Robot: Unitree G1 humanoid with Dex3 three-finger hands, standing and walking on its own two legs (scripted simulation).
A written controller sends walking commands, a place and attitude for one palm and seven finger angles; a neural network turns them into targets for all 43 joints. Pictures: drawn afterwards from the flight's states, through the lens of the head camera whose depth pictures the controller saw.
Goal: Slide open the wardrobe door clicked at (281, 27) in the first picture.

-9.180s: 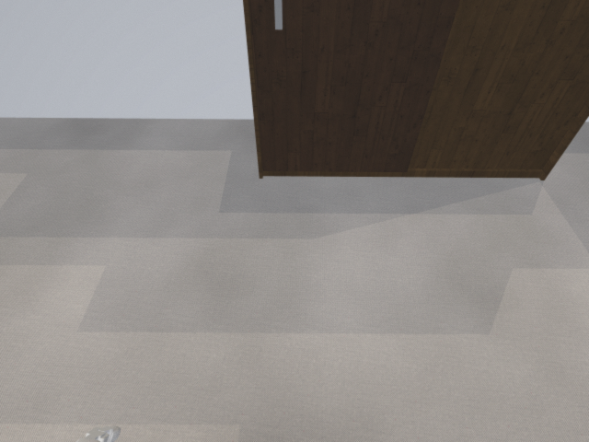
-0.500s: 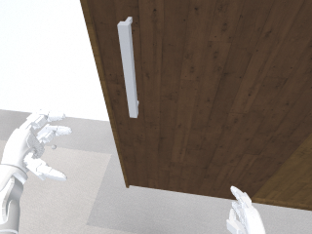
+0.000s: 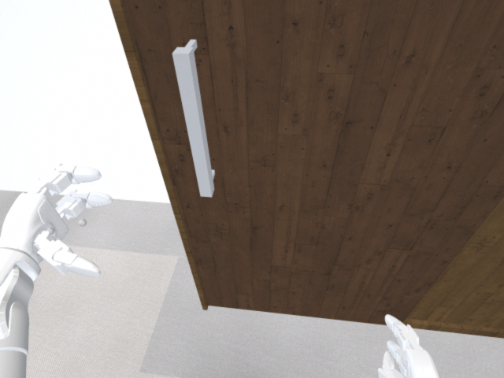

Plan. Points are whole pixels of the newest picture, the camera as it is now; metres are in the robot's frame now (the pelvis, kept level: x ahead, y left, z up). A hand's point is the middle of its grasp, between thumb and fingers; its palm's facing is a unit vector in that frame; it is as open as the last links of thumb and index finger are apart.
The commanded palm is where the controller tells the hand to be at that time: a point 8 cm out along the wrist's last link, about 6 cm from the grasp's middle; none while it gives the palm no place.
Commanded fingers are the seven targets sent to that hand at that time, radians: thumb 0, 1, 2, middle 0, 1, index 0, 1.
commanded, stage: raise the hand with hooked fingers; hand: left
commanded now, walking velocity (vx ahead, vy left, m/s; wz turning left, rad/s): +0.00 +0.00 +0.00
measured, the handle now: (200, 127) +0.51 +0.15 +0.15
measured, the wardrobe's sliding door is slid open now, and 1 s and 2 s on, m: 0.00 0.00 0.00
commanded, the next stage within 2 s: move the hooked fingers beside the handle in 0.20 s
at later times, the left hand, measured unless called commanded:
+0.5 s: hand (94, 213) +0.29 +0.26 +0.15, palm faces +0.04 -1.00 -0.04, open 14.0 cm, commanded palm +0.27 +0.31 +0.15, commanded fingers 0.00 -0.50 0.30 -0.30 -1.20 -0.30 -1.20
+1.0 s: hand (122, 185) +0.36 +0.25 +0.14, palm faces -0.01 -1.00 -0.01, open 14.0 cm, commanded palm +0.33 +0.30 +0.15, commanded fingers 0.00 -0.50 0.30 -0.30 -1.20 -0.30 -1.20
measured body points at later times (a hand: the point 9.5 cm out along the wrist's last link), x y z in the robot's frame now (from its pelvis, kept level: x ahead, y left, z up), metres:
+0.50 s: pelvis +0.01 -0.01 +0.00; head -0.01 -0.03 +0.45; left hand +0.28 +0.32 +0.15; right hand +0.19 -0.24 -0.07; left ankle +0.06 +0.12 -0.73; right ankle -0.02 -0.11 -0.73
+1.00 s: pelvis +0.01 +0.01 +0.00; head +0.01 +0.00 +0.45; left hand +0.35 +0.30 +0.15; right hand +0.15 -0.24 -0.09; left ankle +0.06 +0.12 -0.73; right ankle -0.02 -0.11 -0.73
